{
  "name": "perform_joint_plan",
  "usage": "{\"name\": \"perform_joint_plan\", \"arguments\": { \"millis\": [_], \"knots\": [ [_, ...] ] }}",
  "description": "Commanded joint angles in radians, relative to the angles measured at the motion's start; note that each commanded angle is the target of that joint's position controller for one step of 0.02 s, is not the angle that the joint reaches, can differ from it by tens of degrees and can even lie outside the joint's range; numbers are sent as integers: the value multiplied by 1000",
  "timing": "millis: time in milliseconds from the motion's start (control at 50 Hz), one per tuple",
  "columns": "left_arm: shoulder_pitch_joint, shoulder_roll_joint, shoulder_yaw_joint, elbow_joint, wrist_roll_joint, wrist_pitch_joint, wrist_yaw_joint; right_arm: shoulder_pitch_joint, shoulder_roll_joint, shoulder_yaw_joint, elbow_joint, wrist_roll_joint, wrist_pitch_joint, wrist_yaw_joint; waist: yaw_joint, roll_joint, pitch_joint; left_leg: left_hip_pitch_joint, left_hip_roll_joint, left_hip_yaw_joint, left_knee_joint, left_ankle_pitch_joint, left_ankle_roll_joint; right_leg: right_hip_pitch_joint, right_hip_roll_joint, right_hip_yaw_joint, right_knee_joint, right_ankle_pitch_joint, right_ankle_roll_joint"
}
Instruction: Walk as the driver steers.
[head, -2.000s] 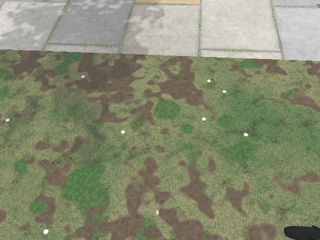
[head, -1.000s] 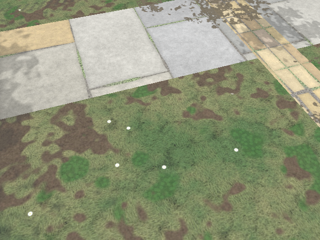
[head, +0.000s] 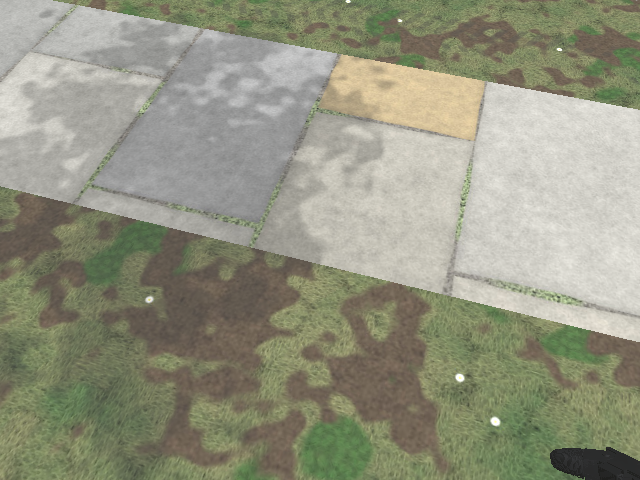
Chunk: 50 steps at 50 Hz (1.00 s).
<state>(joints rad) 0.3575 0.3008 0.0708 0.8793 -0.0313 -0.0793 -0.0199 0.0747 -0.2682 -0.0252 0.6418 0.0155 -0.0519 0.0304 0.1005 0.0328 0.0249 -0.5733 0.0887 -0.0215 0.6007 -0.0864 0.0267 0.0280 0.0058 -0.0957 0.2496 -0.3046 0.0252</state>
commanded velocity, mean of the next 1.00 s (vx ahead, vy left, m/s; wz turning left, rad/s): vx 0.43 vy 0.00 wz -0.36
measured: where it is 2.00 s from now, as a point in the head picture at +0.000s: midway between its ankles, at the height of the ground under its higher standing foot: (432, 343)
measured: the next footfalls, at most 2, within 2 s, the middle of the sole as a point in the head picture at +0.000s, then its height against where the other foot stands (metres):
left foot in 0.04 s outside the picture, level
right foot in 0.60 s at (410, 479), level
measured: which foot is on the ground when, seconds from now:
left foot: up 0.00-0.02, down 0.04-0.62, up 0.64-1.00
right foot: down 0.00-0.06, up 0.08-0.58, down 0.60-1.00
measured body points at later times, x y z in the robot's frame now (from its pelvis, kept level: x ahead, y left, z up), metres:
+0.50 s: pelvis +0.27 +0.03 +0.00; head +0.30 +0.03 +0.45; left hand +0.50 +0.23 -0.10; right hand +0.26 -0.26 -0.12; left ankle +0.16 +0.13 -0.74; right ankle +0.44 -0.13 -0.70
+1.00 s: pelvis +0.54 -0.04 +0.00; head +0.58 -0.07 +0.45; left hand +0.74 +0.20 -0.11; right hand +0.63 -0.36 -0.08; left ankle +0.74 +0.01 -0.72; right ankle +0.45 -0.10 -0.74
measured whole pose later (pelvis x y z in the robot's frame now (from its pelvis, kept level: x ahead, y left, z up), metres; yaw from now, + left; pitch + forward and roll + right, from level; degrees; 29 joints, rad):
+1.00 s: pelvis +0.54 -0.04 +0.00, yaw -28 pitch +3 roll -1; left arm 0.27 0.31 0.08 0.73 -0.02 0.02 0.03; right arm 0.06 -0.29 -0.04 0.66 -0.01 -0.08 0.00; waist 0.07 0.04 0.04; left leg -0.55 -0.01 -0.10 0.53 -0.02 -0.07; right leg -0.19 0.14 0.18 0.50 -0.33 -0.06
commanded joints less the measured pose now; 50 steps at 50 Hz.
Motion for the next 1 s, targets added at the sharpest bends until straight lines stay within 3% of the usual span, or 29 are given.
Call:
{"name": "perform_joint_plan", "arguments": {
  "millis": [20, 40, 60, 80, 100, 120, 140, 160, 200, 280, 360, 440, 480, 520, 560, 580, 600, 620, 640, 660, 680, 700, 720, 760, 820, 860, 920, 960, 1000],
  "knots": [
    [-59, 191, 36, -49, -7, 7, 7, 63, -128, -51, -49, -5, -14, 1, -126, -94, -21, 226, -59, 63, -80, -19, 43, -86, -250, 102, 78, 480, -161],
    [-44, 155, 21, -45, 1, 10, 10, 212, -175, -78, -3, -6, -12, -7, -192, -75, -113, 433, -83, 75, -84, -26, 70, -140, -197, 51, 276, 575, -129],
    [-36, 90, -8, -73, 34, 8, 13, 389, -263, -104, 24, -11, -5, -21, -254, 71, -256, 703, 112, -161, -81, -20, 134, -329, -135, -2, 624, 319, -78],
    [57, 0, -34, -96, 27, -11, 10, 394, -333, -107, 22, -19, -5, -17, -175, 303, -347, 900, 299, -664, -258, -268, 284, -664, 37, 71, 931, -259, -28],
    [-2, 113, -10, -83, 2, -25, 5, 373, -233, -83, 13, -10, -14, -10, -210, 170, -306, 866, 289, -701, -319, -367, 269, -771, -13, 186, 1044, -262, -38],
    [-75, 142, 0, -109, -16, -33, 0, 313, -194, -69, 9, -11, -21, -8, -197, 136, -188, 772, 261, -553, -317, -308, 238, -828, -61, 172, 1048, -172, -57],
    [-107, 127, -4, -108, -9, -33, 4, 254, -166, -61, 5, -15, -24, -7, -170, 64, -133, 660, 224, -429, -324, -190, 217, -793, -106, 161, 1007, -82, -60],
    [-120, 118, -2, -106, 5, -27, 6, 209, -139, -55, 4, -22, -28, -6, -144, 50, -90, 568, 191, -340, -349, -96, 203, -753, -134, 165, 950, -21, -57],
    [-86, 91, -2, -87, 0, -1, 2, 178, -112, -50, 11, -30, -44, -9, -105, 63, -78, 478, 163, -231, -409, 4, 192, -661, -152, 180, 909, 50, -46],
    [-141, 57, -4, -102, 3, 31, 10, 201, -127, -61, 55, -36, -67, -22, -104, 18, -12, 460, 158, -68, -469, 130, 187, -730, -125, 228, 786, 179, -16],
    [-230, 39, -10, -129, 12, 23, -7, 200, -142, -64, 79, -31, -63, -35, -129, 18, 22, 478, 126, 75, -495, 150, 144, -713, -100, 183, 551, 387, -13],
    [-355, 13, -26, -185, 14, 19, -30, 269, -162, -72, 125, -21, -47, -45, -183, -4, 70, 577, 156, 142, -481, 195, 130, -731, -90, 118, 407, 412, -39],
    [-394, 16, -26, -216, 12, 17, -43, 290, -170, -76, 142, -13, -30, -47, -190, 0, 78, 660, 178, 161, -437, 275, 123, -760, -78, 88, 371, 344, -59],
    [-393, 30, -19, -238, 10, 17, -57, 279, -187, -81, 144, -9, -11, -53, -167, 24, 56, 711, 188, 188, -351, 514, 105, -718, -43, 40, 351, 248, -91],
    [-303, 70, 3, -234, 9, 24, -59, 261, -216, -88, 134, -6, 7, -67, -105, 73, -27, 732, 185, 211, -178, 861, 82, -570, 27, -20, 368, 143, -133],
    [-180, 112, 27, -210, 6, 26, -53, 247, -224, -89, 129, -6, 16, -72, -35, 72, -95, 690, 166, 225, -9, 918, 63, -406, 64, -28, 342, 142, -164],
    [-13, 173, 60, -173, 6, 32, -36, 231, -222, -85, 117, -5, 14, -78, 55, 30, -178, 521, 126, 236, 236, 767, 25, -123, 56, 44, 278, 196, -209],
    [63, 280, 85, -162, 6, 40, -14, 316, -99, -48, 75, -41, -9, -65, -2, -214, -281, 92, -11, 212, 606, -47, -40, 271, -206, 485, 293, 202, -355],
    [57, 269, 74, -188, 6, 28, -16, 305, -80, -27, 52, -25, -53, -47, -12, -216, -430, -141, -161, -17, 819, -526, -54, 433, -351, 954, 114, 49, -496],
    [43, 199, 56, -185, 13, 21, -15, 174, -155, -47, 26, 17, -82, -31, 36, -126, -326, -246, -92, -100, 831, -447, -31, 373, -318, 827, 60, 44, -428],
    [-11, 164, 47, -188, 10, 15, -13, 129, -156, -44, 6, 25, -97, -28, 5, -78, -203, -250, -47, -85, 749, -352, -14, 225, -278, 684, 51, 99, -386],
    [-80, 134, 37, -200, 7, 13, -12, 124, -150, -46, 15, 2, -100, -36, -47, -14, -122, -196, -8, -75, 653, -297, -19, 66, -232, 580, 41, 196, -351],
    [-139, 106, 27, -221, 16, 13, -8, 130, -164, -56, 18, -19, -91, -42, -84, -28, -70, -124, 11, -69, 594, -266, -35, -59, -201, 505, 26, 366, -338],
    [-175, 111, 28, -240, 27, 16, 2, 165, -152, -59, 14, -32, -64, -44, -129, -52, -55, -30, 14, -54, 533, -256, -73, -195, -168, 422, 20, 633, -336],
    [-161, 158, 43, -226, 24, 27, 24, 132, -98, -42, -1, -38, -41, -53, -128, -69, -56, 29, -38, -3, 328, -151, -113, -312, -99, 298, 52, 831, -299],
    [-143, 162, 47, -216, 11, 48, 39, 76, -77, -32, -11, -37, -37, -51, -102, -103, -94, 105, -83, 7, 170, 1, -120, -338, -48, 259, 89, 774, -246],
    [-98, 157, 47, -201, 3, 78, 53, -9, -93, -34, -33, -19, -34, -37, -61, -134, -121, 149, -127, -15, 7, 115, -118, -295, -55, 330, 136, 595, -205],
    [-98, 147, 45, -203, 7, 88, 58, -14, -122, -46, -39, -19, -35, -31, -68, -144, -125, 160, -129, -57, -60, 83, -102, -240, -80, 416, 195, 507, -190],
    [-144, 131, 41, -222, 11, 91, 62, 42, -145, -60, -27, -26, -44, -29, -110, -161, -122, 208, -114, -72, -136, 90, -66, -209, -78, 479, 284, 449, -162]
  ]
}}
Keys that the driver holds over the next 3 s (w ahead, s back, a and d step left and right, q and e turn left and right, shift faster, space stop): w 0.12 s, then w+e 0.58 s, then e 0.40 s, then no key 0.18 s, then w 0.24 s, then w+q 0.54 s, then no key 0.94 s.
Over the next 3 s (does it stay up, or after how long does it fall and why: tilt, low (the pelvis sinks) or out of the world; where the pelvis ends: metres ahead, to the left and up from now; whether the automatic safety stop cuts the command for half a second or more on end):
stays up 1.09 -0.24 0.00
